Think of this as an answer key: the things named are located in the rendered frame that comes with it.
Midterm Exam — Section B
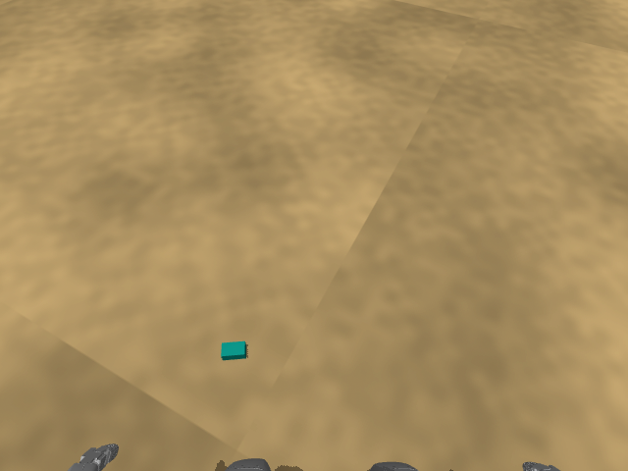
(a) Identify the small box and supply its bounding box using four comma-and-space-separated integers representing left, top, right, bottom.
221, 341, 246, 360

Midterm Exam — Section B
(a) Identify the left robot hand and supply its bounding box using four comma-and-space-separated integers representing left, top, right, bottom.
68, 444, 119, 471

